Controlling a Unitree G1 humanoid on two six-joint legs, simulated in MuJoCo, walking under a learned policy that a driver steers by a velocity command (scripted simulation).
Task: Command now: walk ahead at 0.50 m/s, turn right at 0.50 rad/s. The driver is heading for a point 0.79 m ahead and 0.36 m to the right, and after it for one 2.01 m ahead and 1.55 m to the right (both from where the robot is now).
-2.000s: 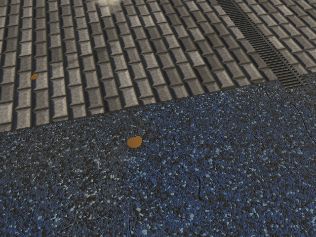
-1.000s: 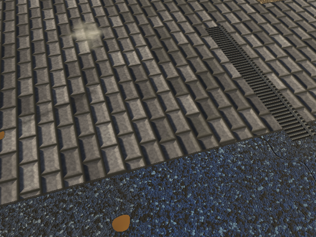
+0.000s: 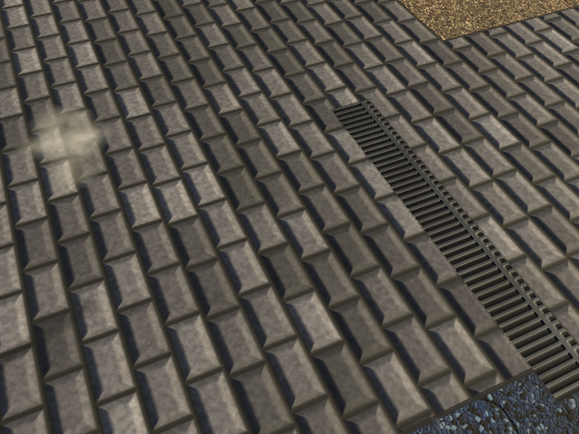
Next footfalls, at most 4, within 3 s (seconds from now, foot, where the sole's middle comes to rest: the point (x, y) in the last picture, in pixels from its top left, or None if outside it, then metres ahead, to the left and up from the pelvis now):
0.40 right None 0.33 -0.18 -0.78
0.90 left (344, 353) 0.68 -0.12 -0.78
1.44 right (499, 347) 0.70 -0.51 -0.78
1.94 left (511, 236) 1.05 -0.63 -0.78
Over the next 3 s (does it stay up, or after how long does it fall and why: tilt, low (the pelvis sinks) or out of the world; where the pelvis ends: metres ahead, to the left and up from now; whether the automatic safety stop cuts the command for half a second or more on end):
stays up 0.92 -0.66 0.00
